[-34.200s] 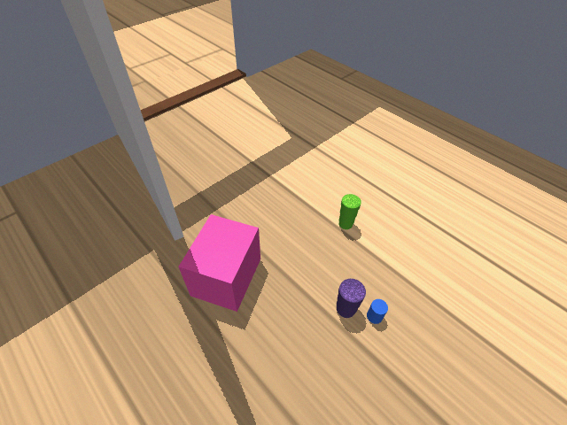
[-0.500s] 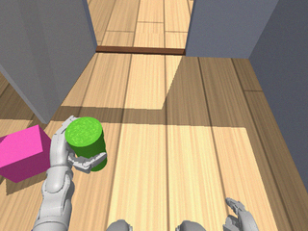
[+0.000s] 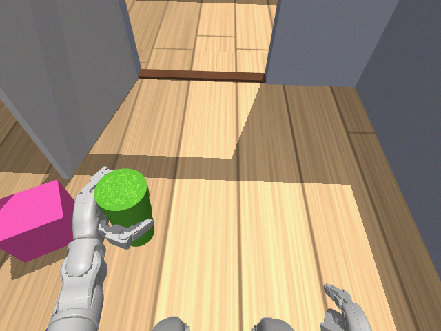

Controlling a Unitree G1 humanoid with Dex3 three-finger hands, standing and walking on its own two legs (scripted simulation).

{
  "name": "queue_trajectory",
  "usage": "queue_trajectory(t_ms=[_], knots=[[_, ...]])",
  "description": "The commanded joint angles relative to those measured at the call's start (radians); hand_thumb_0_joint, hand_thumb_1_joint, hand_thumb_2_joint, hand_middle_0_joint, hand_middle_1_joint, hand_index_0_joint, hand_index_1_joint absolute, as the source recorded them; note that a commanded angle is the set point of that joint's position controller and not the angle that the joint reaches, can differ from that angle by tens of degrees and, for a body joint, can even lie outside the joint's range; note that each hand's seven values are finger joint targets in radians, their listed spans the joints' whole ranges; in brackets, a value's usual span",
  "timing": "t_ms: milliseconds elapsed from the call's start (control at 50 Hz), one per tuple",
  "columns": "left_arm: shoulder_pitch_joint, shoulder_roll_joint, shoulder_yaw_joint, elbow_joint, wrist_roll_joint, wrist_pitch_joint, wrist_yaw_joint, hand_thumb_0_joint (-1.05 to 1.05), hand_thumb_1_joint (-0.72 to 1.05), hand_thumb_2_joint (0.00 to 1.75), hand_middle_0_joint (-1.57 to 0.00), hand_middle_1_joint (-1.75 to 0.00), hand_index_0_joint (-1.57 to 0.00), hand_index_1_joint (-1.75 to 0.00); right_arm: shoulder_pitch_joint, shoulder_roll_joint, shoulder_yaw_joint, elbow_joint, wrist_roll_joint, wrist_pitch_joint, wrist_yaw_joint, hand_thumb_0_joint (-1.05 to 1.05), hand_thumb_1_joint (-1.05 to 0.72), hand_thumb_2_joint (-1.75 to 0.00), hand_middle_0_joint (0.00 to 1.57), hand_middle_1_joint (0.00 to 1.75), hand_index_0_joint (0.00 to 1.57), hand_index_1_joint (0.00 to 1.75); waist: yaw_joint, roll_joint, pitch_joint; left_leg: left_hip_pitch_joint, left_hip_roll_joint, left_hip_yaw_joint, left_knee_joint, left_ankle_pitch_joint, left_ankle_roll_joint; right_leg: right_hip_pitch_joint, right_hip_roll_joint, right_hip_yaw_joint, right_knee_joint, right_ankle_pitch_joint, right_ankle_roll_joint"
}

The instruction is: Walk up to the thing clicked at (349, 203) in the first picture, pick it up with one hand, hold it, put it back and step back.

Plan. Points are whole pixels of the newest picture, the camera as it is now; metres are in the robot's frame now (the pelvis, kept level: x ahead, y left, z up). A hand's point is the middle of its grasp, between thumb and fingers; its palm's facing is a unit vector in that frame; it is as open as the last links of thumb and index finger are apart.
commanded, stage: hold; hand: left
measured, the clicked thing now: (130, 213) +0.31 +0.17 +0.02
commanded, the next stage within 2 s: crouch in 1.70 s
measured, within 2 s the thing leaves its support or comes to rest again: neither
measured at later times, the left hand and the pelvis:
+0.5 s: hand (123, 202) +0.33 +0.18 +0.04, palm faces +0.12 -0.99 -0.02, open 10.7 cm; pelvis +0.00 +0.00 +0.00, yaw +0 degrees
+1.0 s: hand (123, 201) +0.33 +0.18 +0.04, palm faces +0.11 -0.99 -0.02, open 10.7 cm; pelvis +0.01 +0.01 +0.00, yaw +0 degrees
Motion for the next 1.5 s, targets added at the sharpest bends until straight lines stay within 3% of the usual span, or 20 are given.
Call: queue_trajectory(t_ms=[0, 120, 220, 320, 400, 500, 520, 600, 640, 660, 700, 820, 880, 960, 980, 1180, 1240, 1260, 1320, 1480], knots=[[-0.393, 0.116, 0.050, -0.337, -0.046, -0.135, 0.002, 0.00, 0.11, 1.19, -1.17, -1.34, -1.18, -1.35, -0.045, -0.124, -0.035, -0.124, 0.006, -0.052, -0.015, 0.00, -0.91, -0.90, 0.20, 0.30, 0.20, 0.30, -0.008, 0.038, -0.303, 0.150, -0.048, 0.017, -0.134, 0.167, 0.024, 0.095, 0.043, -0.009, -0.126, 0.212, -0.026], [-0.412, 0.149, 0.068, -0.352, -0.036, -0.148, 0.001, 0.00, 0.14, 1.21, -1.18, -1.36, -1.20, -1.36, -0.051, -0.128, -0.039, -0.129, 0.005, -0.054, -0.013, 0.00, -0.91, -0.90, 0.20, 0.30, 0.20, 0.30, 0.006, 0.066, -0.304, 0.145, -0.054, 0.021, -0.144, 0.119, 0.023, 0.090, 0.039, -0.008, -0.135, 0.165, -0.028], [-0.409, 0.142, 0.068, -0.361, -0.044, -0.140, 0.008, 0.00, 0.12, 1.20, -1.19, -1.36, -1.20, -1.36, -0.045, -0.126, -0.036, -0.127, 0.007, -0.059, -0.017, 0.00, -0.91, -0.91, 0.20, 0.30, 0.20, 0.30, -0.003, 0.044, -0.331, 0.165, -0.049, 0.015, -0.139, 0.187, 0.022, 0.117, 0.044, -0.012, -0.127, 0.230, -0.025], [-0.447, 0.143, 0.069, -0.319, -0.039, -0.142, 0.007, 0.00, 0.14, 1.21, -1.19, -1.36, -1.20, -1.36, -0.040, -0.127, -0.039, -0.117, 0.004, -0.055, -0.017, 0.00, -0.91, -0.90, 0.20, 0.30, 0.20, 0.30, -0.012, 0.044, -0.312, 0.152, -0.049, 0.018, -0.140, 0.160, 0.025, 0.099, 0.040, -0.008, -0.134, 0.210, -0.025], [-0.401, 0.157, 0.084, -0.308, -0.038, -0.142, -0.001, 0.00, 0.14, 1.20, -1.19, -1.36, -1.20, -1.36, -0.022, -0.134, -0.044, -0.116, 0.004, -0.053, -0.018, 0.00, -0.91, -0.90, 0.20, 0.30, 0.20, 0.30, 0.001, 0.046, -0.365, 0.186, -0.046, 0.014, -0.125, 0.269, 0.021, 0.137, 0.043, -0.014, -0.114, 0.302, -0.026], [-0.425, 0.129, 0.058, -0.300, -0.042, -0.141, -0.009, 0.00, 0.12, 1.20, -1.19, -1.36, -1.21, -1.36, -0.032, -0.131, -0.044, -0.113, 0.006, -0.054, -0.015, 0.00, -0.91, -0.91, 0.20, 0.30, 0.20, 0.30, -0.013, 0.054, -0.307, 0.170, -0.046, 0.015, -0.139, 0.212, 0.022, 0.097, 0.044, -0.012, -0.125, 0.251, -0.028], [-0.424, 0.141, 0.068, -0.320, -0.043, -0.145, -0.006, 0.00, 0.11, 1.20, -1.19, -1.36, -1.21, -1.36, -0.033, -0.130, -0.044, -0.117, 0.007, -0.054, -0.013, 0.00, -0.91, -0.91, 0.20, 0.30, 0.20, 0.30, 0.003, 0.061, -0.329, 0.169, -0.046, 0.013, -0.140, 0.212, 0.020, 0.113, 0.043, -0.014, -0.122, 0.246, -0.031], [-0.427, 0.139, 0.060, -0.340, -0.039, -0.159, -0.002, 0.00, 0.10, 1.20, -1.20, -1.37, -1.21, -1.37, -0.042, -0.128, -0.044, -0.123, 0.007, -0.054, -0.007, 0.00, -0.92, -0.91, 0.20, 0.30, 0.20, 0.30, 0.002, 0.077, -0.318, 0.164, -0.046, 0.007, -0.151, 0.164, 0.018, 0.097, 0.044, -0.019, -0.122, 0.198, -0.033], [-0.412, 0.140, 0.057, -0.357, -0.039, -0.159, 0.001, 0.00, 0.09, 1.19, -1.19, -1.36, -1.21, -1.36, -0.036, -0.134, -0.047, -0.127, 0.008, -0.056, -0.011, 0.00, -0.92, -0.91, 0.20, 0.30, 0.20, 0.30, 0.000, 0.075, -0.348, 0.189, -0.046, 0.012, -0.142, 0.202, 0.018, 0.106, 0.044, -0.016, -0.117, 0.234, -0.032], [-0.422, 0.164, 0.085, -0.361, -0.039, -0.156, 0.006, 0.00, 0.07, 1.18, -1.19, -1.35, -1.20, -1.35, -0.021, -0.135, -0.048, -0.121, 0.005, -0.054, -0.013, 0.00, -0.91, -0.91, 0.20, 0.30, 0.20, 0.30, -0.002, 0.073, -0.379, 0.198, -0.044, 0.010, -0.129, 0.252, 0.018, 0.119, 0.044, -0.016, -0.109, 0.280, -0.031], [-0.431, 0.146, 0.072, -0.370, -0.041, -0.150, 0.009, 0.00, 0.11, 1.19, -1.17, -1.34, -1.18, -1.35, -0.016, -0.131, -0.043, -0.118, 0.004, -0.052, -0.014, 0.00, -0.91, -0.91, 0.20, 0.30, 0.20, 0.30, -0.006, 0.065, -0.376, 0.191, -0.044, 0.010, -0.122, 0.274, 0.018, 0.129, 0.045, -0.015, -0.109, 0.307, -0.030], [-0.465, 0.155, 0.079, -0.313, -0.033, -0.152, 0.009, 0.00, 0.14, 1.23, -1.20, -1.38, -1.22, -1.38, -0.032, -0.131, -0.043, -0.117, 0.001, -0.050, -0.014, 0.00, -0.91, -0.90, 0.20, 0.30, 0.20, 0.30, -0.005, 0.052, -0.302, 0.143, -0.047, 0.015, -0.133, 0.176, 0.023, 0.090, 0.041, -0.009, -0.127, 0.219, -0.029], [-0.430, 0.153, 0.075, -0.311, -0.034, -0.152, 0.002, 0.00, 0.13, 1.21, -1.21, -1.38, -1.23, -1.39, -0.026, -0.132, -0.046, -0.121, 0.001, -0.050, -0.013, 0.00, -0.91, -0.90, 0.20, 0.30, 0.20, 0.30, 0.002, 0.066, -0.360, 0.168, -0.051, 0.019, -0.125, 0.207, 0.022, 0.114, 0.039, -0.009, -0.124, 0.249, -0.028], [-0.430, 0.153, 0.078, -0.303, -0.039, -0.143, 0.001, 0.00, 0.13, 1.22, -1.21, -1.38, -1.22, -1.38, -0.030, -0.131, -0.044, -0.121, 0.008, -0.050, -0.013, 0.00, -0.91, -0.91, 0.20, 0.30, 0.20, 0.30, 0.000, 0.060, -0.333, 0.168, -0.047, 0.015, -0.135, 0.220, 0.020, 0.114, 0.044, -0.015, -0.124, 0.256, -0.030], [-0.407, 0.122, 0.051, -0.286, -0.040, -0.139, -0.001, 0.00, 0.12, 1.21, -1.21, -1.37, -1.22, -1.38, -0.020, -0.133, -0.046, -0.118, 0.007, -0.049, -0.011, 0.00, -0.91, -0.91, 0.20, 0.30, 0.20, 0.30, -0.008, 0.043, -0.330, 0.164, -0.044, 0.010, -0.133, 0.228, 0.021, 0.114, 0.045, -0.018, -0.117, 0.264, -0.030], [-0.453, 0.163, 0.073, -0.377, -0.036, -0.160, 0.007, 0.00, 0.10, 1.21, -1.21, -1.38, -1.22, -1.38, -0.024, -0.127, -0.042, -0.123, 0.004, -0.050, -0.011, 0.00, -0.91, -0.91, 0.20, 0.30, 0.20, 0.30, -0.003, 0.087, -0.384, 0.187, -0.047, 0.014, -0.122, 0.224, 0.019, 0.116, 0.042, -0.011, -0.114, 0.260, -0.030], [-0.460, 0.128, 0.047, -0.349, -0.040, -0.147, 0.011, 0.00, 0.11, 1.22, -1.20, -1.38, -1.22, -1.39, -0.026, -0.129, -0.040, -0.124, 0.006, -0.052, -0.014, 0.00, -0.91, -0.90, 0.20, 0.30, 0.20, 0.30, -0.018, 0.058, -0.335, 0.164, -0.046, 0.014, -0.124, 0.220, 0.021, 0.101, 0.045, -0.012, -0.117, 0.262, -0.029], [-0.456, 0.145, 0.073, -0.328, -0.041, -0.146, 0.013, 0.00, 0.11, 1.22, -1.21, -1.38, -1.22, -1.39, -0.017, -0.132, -0.043, -0.113, 0.004, -0.053, -0.015, 0.00, -0.91, -0.91, 0.20, 0.30, 0.20, 0.30, -0.014, 0.040, -0.324, 0.158, -0.042, 0.006, -0.128, 0.206, 0.023, 0.097, 0.046, -0.016, -0.114, 0.246, -0.028], [-0.453, 0.134, 0.053, -0.330, -0.036, -0.148, 0.009, 0.00, 0.11, 1.22, -1.21, -1.38, -1.22, -1.39, -0.023, -0.130, -0.044, -0.117, 0.004, -0.051, -0.013, 0.00, -0.91, -0.91, 0.20, 0.30, 0.20, 0.30, -0.007, 0.062, -0.339, 0.169, -0.042, 0.008, -0.132, 0.197, 0.019, 0.094, 0.045, -0.018, -0.115, 0.231, -0.032], [-0.418, 0.137, 0.067, -0.287, -0.036, -0.141, 0.009, 0.00, 0.13, 1.21, -1.21, -1.38, -1.22, -1.38, -0.034, -0.129, -0.043, -0.124, 0.009, -0.046, -0.010, 0.00, -0.91, -0.90, 0.20, 0.30, 0.20, 0.30, -0.001, 0.045, -0.304, 0.147, -0.047, 0.016, -0.140, 0.176, 0.022, 0.102, 0.044, -0.014, -0.127, 0.217, -0.030]])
